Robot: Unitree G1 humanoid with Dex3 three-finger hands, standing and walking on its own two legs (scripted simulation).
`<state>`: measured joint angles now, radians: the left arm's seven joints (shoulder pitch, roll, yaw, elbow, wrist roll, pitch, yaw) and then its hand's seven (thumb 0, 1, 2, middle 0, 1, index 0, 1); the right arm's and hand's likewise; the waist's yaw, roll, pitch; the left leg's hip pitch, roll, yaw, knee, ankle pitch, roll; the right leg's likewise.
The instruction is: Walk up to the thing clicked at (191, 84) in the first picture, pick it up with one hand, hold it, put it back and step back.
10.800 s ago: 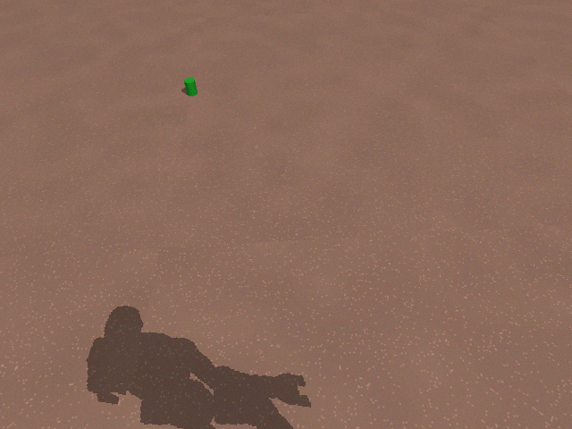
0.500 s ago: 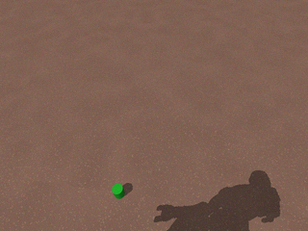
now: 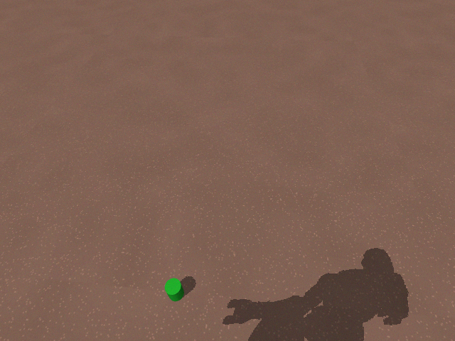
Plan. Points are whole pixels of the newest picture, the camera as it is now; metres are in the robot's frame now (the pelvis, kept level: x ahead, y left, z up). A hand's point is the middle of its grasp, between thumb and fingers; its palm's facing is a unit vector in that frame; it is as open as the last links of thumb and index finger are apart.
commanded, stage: walk up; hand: left
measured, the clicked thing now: (174, 289) +0.43 +0.26 -0.73
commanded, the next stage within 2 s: stand in 0.78 s
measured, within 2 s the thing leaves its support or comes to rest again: neither
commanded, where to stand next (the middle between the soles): +0.05 +0.01 m, yaw +1 degrees
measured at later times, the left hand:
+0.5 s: hand out of the picture +0.07 +0.25 -0.15, palm faces -0.04 -0.92 -0.39, open 7.4 cm
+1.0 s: hand out of the picture +0.07 +0.24 -0.15, palm faces -0.05 -0.94 -0.35, open 7.4 cm
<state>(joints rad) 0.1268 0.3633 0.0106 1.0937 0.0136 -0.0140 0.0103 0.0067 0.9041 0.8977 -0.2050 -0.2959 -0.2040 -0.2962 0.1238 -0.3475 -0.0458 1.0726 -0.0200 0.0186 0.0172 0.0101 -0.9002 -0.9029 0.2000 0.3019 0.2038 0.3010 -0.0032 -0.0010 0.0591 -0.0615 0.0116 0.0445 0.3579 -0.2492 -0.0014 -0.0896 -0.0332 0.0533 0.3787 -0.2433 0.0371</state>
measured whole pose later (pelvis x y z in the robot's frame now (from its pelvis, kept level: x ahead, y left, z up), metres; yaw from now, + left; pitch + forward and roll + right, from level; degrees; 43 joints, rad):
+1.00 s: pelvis -0.02 -0.01 +0.00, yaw -1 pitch -3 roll +0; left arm 0.11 0.35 0.00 1.09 0.01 0.00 0.00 0.01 0.90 0.90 -0.21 -0.30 -0.20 -0.30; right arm 0.11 -0.34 -0.02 1.10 -0.01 0.00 0.01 0.01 -0.90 -0.90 0.20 0.30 0.20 0.30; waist -0.02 -0.01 0.08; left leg -0.06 0.03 0.06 0.31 -0.20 -0.01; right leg -0.10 -0.02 0.07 0.34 -0.19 0.03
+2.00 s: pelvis -0.03 -0.02 +0.00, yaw +0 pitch -3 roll +0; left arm 0.13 0.36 -0.01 1.11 0.01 -0.01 -0.01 0.01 0.90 0.90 -0.21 -0.30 -0.20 -0.30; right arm 0.13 -0.35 -0.02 1.13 -0.01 -0.01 0.01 0.01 -0.90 -0.90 0.20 0.30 0.20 0.30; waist -0.01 -0.01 0.06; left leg -0.10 0.04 0.03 0.32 -0.18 -0.03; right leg -0.12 -0.01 0.04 0.33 -0.17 0.02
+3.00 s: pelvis -0.02 -0.02 +0.00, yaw +1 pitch -2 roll +0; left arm 0.12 0.35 0.00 1.11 0.01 -0.01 0.00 0.01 0.90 0.90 -0.21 -0.30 -0.20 -0.30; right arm 0.11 -0.35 -0.01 1.12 -0.01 -0.01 0.01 0.01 -0.90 -0.90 0.20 0.30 0.20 0.30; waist -0.01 0.00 0.06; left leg -0.09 0.04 0.02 0.31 -0.19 -0.03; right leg -0.10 -0.01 0.03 0.32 -0.19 0.02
